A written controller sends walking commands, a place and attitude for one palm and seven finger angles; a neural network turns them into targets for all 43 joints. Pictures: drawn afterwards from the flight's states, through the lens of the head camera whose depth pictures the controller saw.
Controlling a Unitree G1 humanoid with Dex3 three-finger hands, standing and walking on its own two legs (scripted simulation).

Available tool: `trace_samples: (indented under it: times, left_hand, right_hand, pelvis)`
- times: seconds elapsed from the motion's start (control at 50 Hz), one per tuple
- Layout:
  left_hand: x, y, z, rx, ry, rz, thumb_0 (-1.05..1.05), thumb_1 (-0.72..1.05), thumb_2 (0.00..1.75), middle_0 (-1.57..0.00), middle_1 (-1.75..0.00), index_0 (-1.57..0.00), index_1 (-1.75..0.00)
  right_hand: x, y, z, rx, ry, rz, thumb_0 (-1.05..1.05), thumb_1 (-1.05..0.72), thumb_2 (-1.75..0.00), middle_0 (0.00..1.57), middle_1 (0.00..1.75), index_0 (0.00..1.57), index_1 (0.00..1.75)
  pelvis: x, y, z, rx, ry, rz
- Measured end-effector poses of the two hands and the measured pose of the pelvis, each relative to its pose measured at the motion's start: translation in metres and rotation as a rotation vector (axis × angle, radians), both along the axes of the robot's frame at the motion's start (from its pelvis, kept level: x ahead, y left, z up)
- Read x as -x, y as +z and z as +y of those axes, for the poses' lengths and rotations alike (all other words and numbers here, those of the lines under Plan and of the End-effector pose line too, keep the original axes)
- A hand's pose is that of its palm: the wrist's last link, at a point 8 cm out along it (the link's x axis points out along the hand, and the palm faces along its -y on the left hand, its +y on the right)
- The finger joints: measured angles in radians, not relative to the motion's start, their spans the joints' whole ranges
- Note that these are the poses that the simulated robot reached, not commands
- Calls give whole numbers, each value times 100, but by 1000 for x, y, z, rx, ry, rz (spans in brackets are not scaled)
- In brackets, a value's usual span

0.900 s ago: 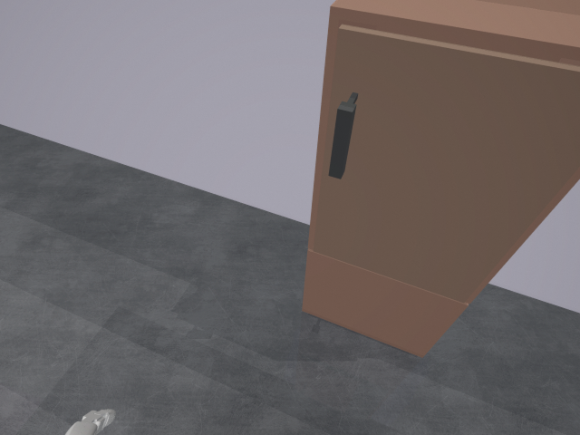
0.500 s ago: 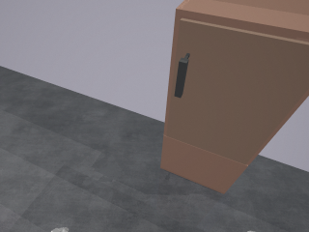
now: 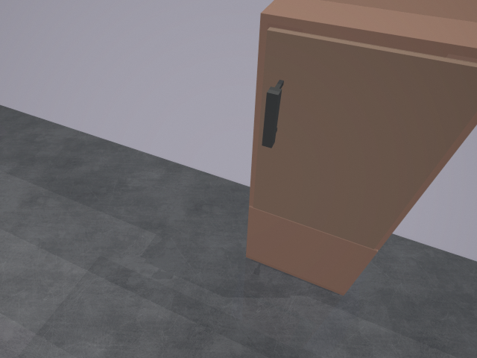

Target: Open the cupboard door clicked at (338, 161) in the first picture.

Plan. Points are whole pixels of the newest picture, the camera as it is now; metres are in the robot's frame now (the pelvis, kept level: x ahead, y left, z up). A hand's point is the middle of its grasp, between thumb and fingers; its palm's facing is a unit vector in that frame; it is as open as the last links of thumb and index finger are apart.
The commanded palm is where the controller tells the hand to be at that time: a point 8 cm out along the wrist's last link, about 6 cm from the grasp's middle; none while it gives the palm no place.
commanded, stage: look at it before walking up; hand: left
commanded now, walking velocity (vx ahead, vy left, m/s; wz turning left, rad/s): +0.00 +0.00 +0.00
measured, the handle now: (274, 114) +0.61 -0.04 +0.08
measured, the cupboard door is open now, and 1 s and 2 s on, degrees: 0 0 0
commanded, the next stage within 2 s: shuffle to correct the standing spot in 0.54 s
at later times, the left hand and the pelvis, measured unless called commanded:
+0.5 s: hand out of the picture +0.08 +0.24 -0.16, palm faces -0.03 -0.94 -0.34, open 7.4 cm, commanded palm none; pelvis +0.00 +0.00 +0.00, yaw +0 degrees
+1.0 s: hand out of the picture +0.09 +0.15 -0.18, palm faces -0.13 -0.96 -0.24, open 7.4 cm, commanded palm none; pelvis +0.02 -0.05 -0.02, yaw -8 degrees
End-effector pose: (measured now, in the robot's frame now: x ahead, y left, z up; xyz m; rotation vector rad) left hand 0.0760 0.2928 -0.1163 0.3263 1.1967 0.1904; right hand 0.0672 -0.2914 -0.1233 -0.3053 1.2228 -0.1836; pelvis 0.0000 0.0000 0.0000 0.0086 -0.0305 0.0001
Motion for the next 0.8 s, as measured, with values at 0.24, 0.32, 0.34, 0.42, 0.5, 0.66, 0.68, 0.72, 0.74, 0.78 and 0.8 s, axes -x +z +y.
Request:
trace_samples:
  times: [0.24,0.32,0.34,0.42,0.5,0.66,0.68,0.72,0.74,0.78,0.8]
  left_hand:
    - [-3,-1,-8,13,-6,-8,0,90,90,-20,-30,-20,-30]
    - [-2,-2,-8,14,-4,1,0,90,90,-20,-30,-20,-30]
    - [-1,-2,-8,14,-3,3,0,90,90,-20,-30,-20,-30]
    - [0,-3,-8,13,1,12,0,90,90,-20,-30,-20,-30]
    - [1,-3,-7,12,4,17,0,90,90,-20,-30,-20,-30]
    - [0,-2,-6,9,10,16,0,90,90,-20,-30,-20,-30]
    - [-1,-2,-6,8,10,16,0,90,90,-20,-30,-20,-30]
    - [-1,-3,-8,9,13,20,0,90,90,-20,-30,-20,-30]
    - [0,-5,-9,12,14,26,0,90,90,-20,-30,-20,-30]
    - [2,-9,-15,22,9,45,0,90,90,-20,-30,-20,-30]
    - [3,-12,-18,29,3,59,0,91,90,-20,-30,-20,-30]
  right_hand:
    - [-1,0,-1,-4,2,-3,1,-90,-90,21,30,20,30]
    - [-2,1,-2,-2,1,1,1,-90,-90,21,30,20,30]
    - [-2,1,-2,-2,1,1,1,-90,-90,21,30,20,30]
    - [-3,1,-3,0,0,3,1,-90,-90,21,30,20,30]
    - [-5,1,-3,2,1,5,1,-90,-90,21,30,20,30]
    - [-10,2,-3,3,5,-1,1,-90,-90,21,30,20,30]
    - [-10,2,-2,3,5,-2,1,-90,-90,21,30,20,30]
    - [-11,1,-1,2,2,-4,1,-90,-90,21,30,20,30]
    - [-11,0,1,-1,-2,-6,1,-90,-90,20,30,20,30]
    - [-8,-3,5,-12,-17,-10,1,-90,-90,20,30,20,30]
    - [-6,-5,7,-19,-28,-12,1,-91,-90,20,30,20,30]
  pelvis:
    - [1,1,-3,1,0,5]
    - [0,1,-4,1,0,7]
    - [0,1,-4,1,-1,7]
    - [-2,1,-4,1,-1,7]
    - [-3,1,-4,1,-2,8]
    - [-6,1,-5,1,0,7]
    - [-6,1,-5,1,-1,7]
    - [-7,1,-5,1,-9,8]
    - [-7,0,-5,1,-15,8]
    - [-8,-2,-6,-3,-33,10]
    - [-9,-3,-8,-7,-45,11]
